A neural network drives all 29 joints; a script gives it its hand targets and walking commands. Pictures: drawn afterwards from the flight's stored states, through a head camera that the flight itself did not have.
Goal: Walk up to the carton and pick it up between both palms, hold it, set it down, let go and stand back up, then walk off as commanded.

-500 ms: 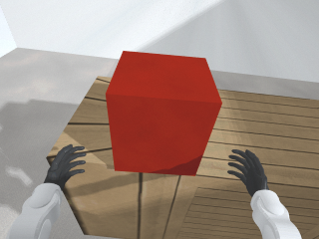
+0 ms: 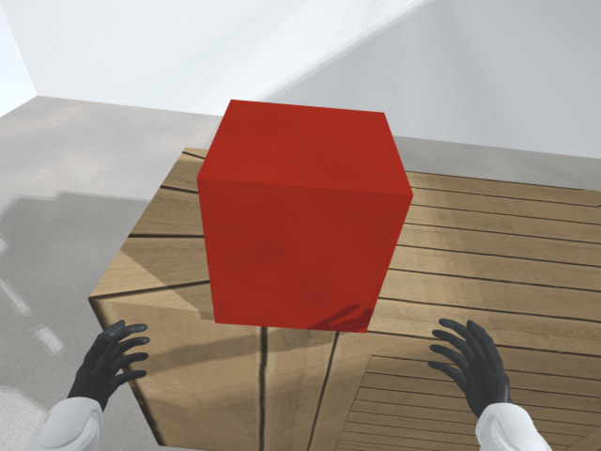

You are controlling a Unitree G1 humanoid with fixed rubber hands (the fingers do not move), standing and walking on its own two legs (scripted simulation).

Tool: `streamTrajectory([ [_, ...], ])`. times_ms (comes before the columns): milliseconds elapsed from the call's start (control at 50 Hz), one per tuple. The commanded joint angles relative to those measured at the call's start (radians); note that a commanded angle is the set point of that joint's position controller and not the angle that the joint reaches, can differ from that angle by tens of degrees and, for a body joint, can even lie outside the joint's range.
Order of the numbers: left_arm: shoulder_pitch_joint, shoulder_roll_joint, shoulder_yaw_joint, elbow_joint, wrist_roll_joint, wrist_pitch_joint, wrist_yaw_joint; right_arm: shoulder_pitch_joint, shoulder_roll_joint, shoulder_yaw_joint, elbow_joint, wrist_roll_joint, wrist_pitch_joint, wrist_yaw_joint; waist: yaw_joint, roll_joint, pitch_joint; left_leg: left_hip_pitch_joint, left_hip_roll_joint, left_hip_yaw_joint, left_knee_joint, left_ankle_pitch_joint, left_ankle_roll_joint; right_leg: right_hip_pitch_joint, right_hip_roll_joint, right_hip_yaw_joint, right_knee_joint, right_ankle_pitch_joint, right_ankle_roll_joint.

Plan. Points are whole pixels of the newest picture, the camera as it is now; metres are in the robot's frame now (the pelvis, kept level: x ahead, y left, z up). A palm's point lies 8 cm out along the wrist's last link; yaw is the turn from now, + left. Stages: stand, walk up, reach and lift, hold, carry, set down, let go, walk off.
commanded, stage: set down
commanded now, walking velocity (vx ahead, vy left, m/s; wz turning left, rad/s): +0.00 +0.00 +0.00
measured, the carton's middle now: (299, 218) +0.49 +0.01 +0.08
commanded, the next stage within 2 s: let go in 1.56 s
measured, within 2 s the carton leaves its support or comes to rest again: neither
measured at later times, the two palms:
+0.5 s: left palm (100, 404) +0.20 +0.24 +0.01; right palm (479, 413) +0.21 -0.22 +0.01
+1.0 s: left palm (98, 432) +0.18 +0.25 -0.03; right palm (475, 448) +0.18 -0.23 -0.04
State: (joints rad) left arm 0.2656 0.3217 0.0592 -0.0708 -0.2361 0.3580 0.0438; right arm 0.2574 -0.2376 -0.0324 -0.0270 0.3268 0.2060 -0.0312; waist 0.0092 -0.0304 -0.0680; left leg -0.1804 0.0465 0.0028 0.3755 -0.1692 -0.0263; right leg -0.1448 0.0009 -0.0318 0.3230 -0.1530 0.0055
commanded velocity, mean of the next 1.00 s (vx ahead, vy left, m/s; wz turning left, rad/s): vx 0.00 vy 0.00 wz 0.00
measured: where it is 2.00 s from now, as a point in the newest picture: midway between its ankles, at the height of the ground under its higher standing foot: outside the picture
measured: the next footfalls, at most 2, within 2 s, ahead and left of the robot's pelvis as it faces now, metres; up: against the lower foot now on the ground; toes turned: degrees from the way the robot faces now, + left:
none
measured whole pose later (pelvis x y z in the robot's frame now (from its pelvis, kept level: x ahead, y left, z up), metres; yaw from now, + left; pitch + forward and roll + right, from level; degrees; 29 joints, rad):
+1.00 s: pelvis +0.02 +0.00 +0.00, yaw +0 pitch +0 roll -1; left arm 0.39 0.32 0.01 0.08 -0.15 0.22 0.00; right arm 0.33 -0.19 -0.03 0.36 0.20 -0.04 0.01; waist 0.01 -0.03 -0.02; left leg -0.18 0.05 0.00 0.37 -0.20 -0.03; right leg -0.13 0.00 -0.03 0.30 -0.17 0.01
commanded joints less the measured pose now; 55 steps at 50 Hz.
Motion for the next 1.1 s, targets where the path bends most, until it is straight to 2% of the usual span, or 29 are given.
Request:
streamTrajectory([
  [0, -0.084, 0.077, 0.014, -0.302, 0.035, -0.077, 0.004, -0.012, -0.117, -0.139, -0.221, -0.117, -0.048, 0.02, 0.007, 0.09, 0.047, 0.148, -0.039, 0.048, -0.142, 0.042, -0.021, -0.012, 0.027, 0.039, -0.094, -0.101, -0.037],
  [160, -0.035, 0.1, 0.017, -0.26, 0.041, -0.123, -0.005, 0.022, -0.096, -0.121, -0.205, -0.146, -0.087, 0.019, 0.013, 0.067, 0.045, 0.141, -0.048, 0.059, -0.126, 0.087, -0.013, 0.011, 0.023, 0.041, -0.087, -0.059, -0.024],
  [300, 0.027, 0.088, 0.015, -0.172, 0.069, -0.136, -0.022, 0.072, -0.095, -0.102, -0.113, -0.166, -0.116, 0.023, 0.007, 0.065, 0.048, 0.182, -0.053, 0.063, -0.104, 0.169, -0.02, 0.015, 0.027, 0.034, -0.094, 0.008, -0.019],
  [520, 0.086, 0.071, 0.011, -0.1, 0.116, -0.165, -0.033, 0.101, -0.088, -0.077, -0.012, -0.185, -0.204, 0.037, 0.012, 0.078, 0.038, 0.206, -0.056, 0.06, -0.08, 0.262, -0.034, 0.03, 0.042, 0.017, -0.088, 0.09, -0.016],
  [700, 0.092, 0.055, 0.0, 0.004, 0.144, -0.179, -0.041, 0.088, -0.083, -0.058, 0.104, -0.21, -0.265, 0.045, 0.012, 0.083, 0.054, 0.197, -0.056, 0.065, -0.081, 0.235, -0.037, 0.035, 0.048, 0.002, -0.087, 0.07, -0.021],
  [1080, -0.013, 0.051, -0.034, 0.197, 0.17, -0.231, -0.028, -0.057, -0.04, -0.048, 0.326, -0.29, -0.364, 0.058, 0.01, 0.097, 0.083, 0.11, -0.044, 0.068, -0.082, 0.098, -0.027, 0.033, 0.04, -0.019, -0.047, -0.014, -0.03],
])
